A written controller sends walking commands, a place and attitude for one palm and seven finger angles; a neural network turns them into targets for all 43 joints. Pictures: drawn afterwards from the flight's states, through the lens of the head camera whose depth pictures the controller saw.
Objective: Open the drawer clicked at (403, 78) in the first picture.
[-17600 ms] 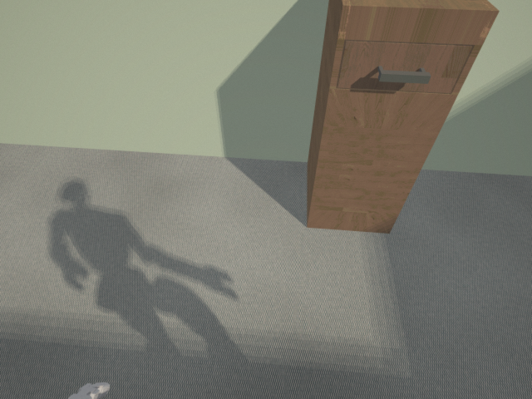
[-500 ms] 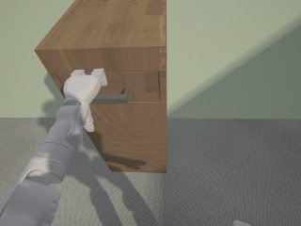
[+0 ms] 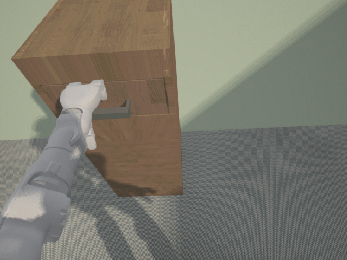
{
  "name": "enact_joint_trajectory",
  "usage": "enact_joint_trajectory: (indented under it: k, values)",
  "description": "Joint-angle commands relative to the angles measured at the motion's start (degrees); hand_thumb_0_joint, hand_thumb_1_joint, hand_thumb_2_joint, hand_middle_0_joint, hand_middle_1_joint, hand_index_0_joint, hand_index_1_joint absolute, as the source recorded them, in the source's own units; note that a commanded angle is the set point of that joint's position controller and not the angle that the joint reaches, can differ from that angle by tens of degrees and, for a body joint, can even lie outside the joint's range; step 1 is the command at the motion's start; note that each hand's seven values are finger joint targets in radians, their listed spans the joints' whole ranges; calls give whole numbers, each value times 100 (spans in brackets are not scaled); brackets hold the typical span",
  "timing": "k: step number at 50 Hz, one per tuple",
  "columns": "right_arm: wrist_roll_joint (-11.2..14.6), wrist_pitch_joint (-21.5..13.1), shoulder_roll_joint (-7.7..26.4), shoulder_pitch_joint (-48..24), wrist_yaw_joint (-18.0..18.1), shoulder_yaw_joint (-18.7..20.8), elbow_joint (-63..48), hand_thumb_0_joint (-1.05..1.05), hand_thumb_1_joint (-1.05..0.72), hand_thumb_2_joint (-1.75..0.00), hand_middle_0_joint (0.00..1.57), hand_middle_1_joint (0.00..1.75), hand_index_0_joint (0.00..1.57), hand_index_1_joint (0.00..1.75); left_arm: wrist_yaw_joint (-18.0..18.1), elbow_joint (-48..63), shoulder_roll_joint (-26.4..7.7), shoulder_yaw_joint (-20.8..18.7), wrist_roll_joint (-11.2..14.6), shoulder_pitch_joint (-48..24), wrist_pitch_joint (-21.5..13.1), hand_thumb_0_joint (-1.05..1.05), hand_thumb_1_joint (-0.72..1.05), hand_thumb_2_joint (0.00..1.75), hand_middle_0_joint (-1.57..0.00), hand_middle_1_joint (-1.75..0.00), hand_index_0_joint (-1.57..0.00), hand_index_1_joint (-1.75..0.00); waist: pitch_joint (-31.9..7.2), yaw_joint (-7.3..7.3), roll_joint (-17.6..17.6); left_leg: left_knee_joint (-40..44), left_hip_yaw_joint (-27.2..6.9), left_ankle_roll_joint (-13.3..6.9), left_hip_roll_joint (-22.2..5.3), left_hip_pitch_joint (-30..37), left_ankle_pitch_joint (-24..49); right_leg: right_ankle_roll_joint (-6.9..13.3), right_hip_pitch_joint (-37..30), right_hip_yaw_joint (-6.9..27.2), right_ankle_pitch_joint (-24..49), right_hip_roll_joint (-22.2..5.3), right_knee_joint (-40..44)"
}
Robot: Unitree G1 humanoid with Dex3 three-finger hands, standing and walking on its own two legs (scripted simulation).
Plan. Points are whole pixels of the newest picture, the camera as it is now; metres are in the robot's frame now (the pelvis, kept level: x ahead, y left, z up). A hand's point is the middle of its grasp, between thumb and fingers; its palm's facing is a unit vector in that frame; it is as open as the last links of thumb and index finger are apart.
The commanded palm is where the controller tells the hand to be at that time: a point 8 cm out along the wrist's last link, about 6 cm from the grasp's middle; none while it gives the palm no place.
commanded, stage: move the hooked fingers above the handle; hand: left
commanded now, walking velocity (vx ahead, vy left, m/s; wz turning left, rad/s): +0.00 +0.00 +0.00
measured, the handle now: (107, 108) +0.52 +0.20 +0.04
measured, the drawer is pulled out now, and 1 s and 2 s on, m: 0.00 0.00 0.00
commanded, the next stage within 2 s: none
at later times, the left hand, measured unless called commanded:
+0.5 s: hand (101, 105) +0.46 +0.18 +0.10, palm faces -0.11 +0.01 -0.99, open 13.7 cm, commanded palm +0.44 +0.18 +0.15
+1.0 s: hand (102, 107) +0.46 +0.18 +0.10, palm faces -0.14 -0.03 -0.99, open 13.6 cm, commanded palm +0.44 +0.19 +0.15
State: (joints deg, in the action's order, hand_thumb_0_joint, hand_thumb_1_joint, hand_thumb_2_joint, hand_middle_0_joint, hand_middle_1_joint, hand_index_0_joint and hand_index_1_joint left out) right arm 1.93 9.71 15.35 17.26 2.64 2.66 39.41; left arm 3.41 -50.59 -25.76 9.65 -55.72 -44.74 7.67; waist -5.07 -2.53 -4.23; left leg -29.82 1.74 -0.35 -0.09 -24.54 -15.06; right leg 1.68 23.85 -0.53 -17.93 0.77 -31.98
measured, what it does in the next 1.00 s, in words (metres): stands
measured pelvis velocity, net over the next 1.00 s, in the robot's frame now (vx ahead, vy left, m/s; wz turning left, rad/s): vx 0.00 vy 0.01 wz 0.00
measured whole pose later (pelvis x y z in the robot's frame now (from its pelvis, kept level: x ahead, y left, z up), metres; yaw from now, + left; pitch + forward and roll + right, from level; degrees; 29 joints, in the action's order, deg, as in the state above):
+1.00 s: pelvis +0.00 +0.01 +0.00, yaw +0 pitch +10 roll +0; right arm 2.1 10.2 15.0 16.2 2.8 2.1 39.9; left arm 0.4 -53.9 -22.3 12.3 -55.1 -50.5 7.9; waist -6.5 -4.1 -3.4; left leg -31.6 1.8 -1.2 0.5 -25.8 -15.8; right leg 0.7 24.5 -0.5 -18.0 0.1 -32.5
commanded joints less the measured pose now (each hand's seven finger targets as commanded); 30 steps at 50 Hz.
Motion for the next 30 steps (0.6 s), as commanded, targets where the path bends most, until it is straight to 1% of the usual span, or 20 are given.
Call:
enact_joint_trajectory:
  k: [1,3,5,7,9,10,13,14,15,17,18,20,21,23,24,25,26,28,29,30]
  values:
    - [-91,-269,700,-96,152,289,-761,0,-90,-90,20,30,20,30,-343,2616,-648,-44,276,-2600,-1106,0,-50,30,-30,-120,-30,-120,-2354,-163,803,-121,79,-375,284,1154,1969,-132,-1375,213,3190,-51,273]
    - [-101,-274,597,-11,159,289,-686,0,-90,-90,20,30,20,30,-149,2848,-833,-248,201,-2669,-1550,0,-50,30,-30,-120,-30,-120,-2260,-104,350,-178,0,-347,285,1348,2070,-56,-1048,172,2847,-1,223]
    - [-91,-289,587,106,127,288,-533,0,-90,-90,20,30,20,30,282,2686,-1230,-669,83,-2913,-1750,0,-50,30,-30,-120,-30,-120,-1987,-89,348,-224,-58,-289,257,1199,1932,-1,-718,107,2296,45,205]
    - [-60,-328,579,140,72,254,-410,0,-90,-90,20,30,20,30,860,2224,-1581,-1101,-83,-3032,-1601,0,-50,30,-30,-120,-30,-120,-1764,-24,324,-204,-73,-217,236,893,1698,48,-427,22,1833,97,108]
    - [-50,-353,547,6,24,204,-408,0,-90,-90,20,30,20,30,1357,1887,-1779,-1395,-179,-2785,-1225,0,-50,30,-30,-120,-30,-120,-1874,172,194,-168,-2,-153,245,657,1684,90,-547,-9,1735,121,31]
    - [-53,-341,581,-59,10,168,-404,0,-90,-90,20,30,20,30,1505,1674,-1879,-1418,-218,-2757,-980,0,-50,30,-30,-120,-30,-120,-1983,219,306,-137,43,-131,244,568,1686,86,-714,-19,1741,114,32]
    - [-68,-299,590,-234,-59,120,-357,0,-90,-90,20,30,20,30,1657,893,-1489,-957,-433,-2806,-89,0,-50,30,-30,-120,-30,-120,-2177,217,112,-96,186,-84,171,595,1802,75,-736,-71,1894,105,-4]
    - [-59,-258,642,-216,-74,115,-332,0,-90,-90,20,30,20,30,1558,476,-1459,-865,-504,-2771,218,0,-50,30,-30,-120,-30,-120,-2124,160,223,-69,215,-80,149,568,1751,54,-714,-80,1873,104,31]
    - [-48,-207,694,-175,-82,141,-349,0,-90,-90,20,30,20,30,1367,104,-1272,-717,-487,-2688,442,0,-50,30,-30,-120,-30,-120,-2209,58,579,-90,211,-115,148,547,1774,18,-820,-68,1976,106,72]
    - [25,-112,782,-103,-54,171,-452,0,-90,-90,20,30,20,30,817,-139,-723,-149,-301,-2718,713,0,-50,30,-30,-120,-30,-120,-2101,-155,883,-48,233,-179,121,667,1680,-43,-802,-68,2111,63,194]
    - [49,-86,788,-80,-34,211,-528,0,-90,-90,20,30,20,30,510,118,-327,209,-168,-2887,664,0,-50,30,-30,-120,-30,-120,-2093,-282,1031,-62,209,-225,127,813,1715,-77,-790,-59,2231,48,257]
    - [39,-3,842,-112,46,178,-534,0,-90,-90,20,30,20,30,138,-39,-655,-112,-77,-2573,541,0,-50,30,-30,-120,-30,-120,-1939,-227,1353,-29,172,-269,126,806,1711,-83,-917,-53,2278,26,306]
    - [41,42,847,-114,73,139,-537,0,-90,-90,20,30,20,30,-21,-105,-622,-33,-89,-2575,487,0,-50,30,-30,-120,-30,-120,-1737,-258,1308,5,156,-275,139,719,1575,-90,-825,-42,2213,0,302]
    - [30,6,794,-135,104,114,-631,0,-90,-90,20,30,20,30,-322,93,-29,419,-56,-2482,183,0,-50,30,-30,-120,-30,-120,-1203,-322,1331,28,118,-276,151,656,1273,-79,-458,-81,1880,-2,381]
    - [5,-31,786,-109,125,123,-640,0,-90,-90,20,30,20,30,-381,264,-270,160,-56,-2474,-95,0,-50,30,-30,-120,-30,-120,-1131,-271,1278,7,91,-282,141,639,1199,-58,-407,-44,1747,-2,376]
    - [-21,-67,781,-124,137,123,-713,0,-90,-90,20,30,20,30,-422,621,-306,164,-45,-2614,-418,0,-50,30,-30,-120,-30,-120,-1209,-253,1165,-28,64,-293,160,675,1224,-34,-430,-8,1712,-14,354]
    - [-47,-102,742,-104,153,133,-745,0,-90,-90,20,30,20,30,-372,994,-596,-110,-40,-2859,-743,0,-50,30,-30,-120,-30,-120,-1442,-214,916,-83,29,-296,165,720,1246,-16,-480,64,1727,-10,260]
    - [-96,-166,622,-12,178,183,-860,0,-90,-90,20,30,20,30,-95,1788,-1012,-506,-78,-2988,-1329,0,-50,30,-30,-120,-30,-120,-2087,-12,378,-193,26,-297,194,935,1549,33,-712,146,1949,1,104]
    - [-119,-195,588,46,186,209,-849,0,-90,-90,20,30,20,30,144,2100,-1444,-911,-134,-3088,-1552,0,-50,30,-30,-120,-30,-120,-2356,97,184,-249,0,-272,181,1012,1732,61,-756,139,1992,25,9]
    - [-149,-227,573,73,174,214,-849,0,-90,-90,20,30,20,30,406,2291,-1725,-1156,-186,-3143,-1675,0,-50,30,-30,-120,-30,-120,-2552,159,215,-316,-41,-260,196,938,1872,69,-839,126,2016,48,-66]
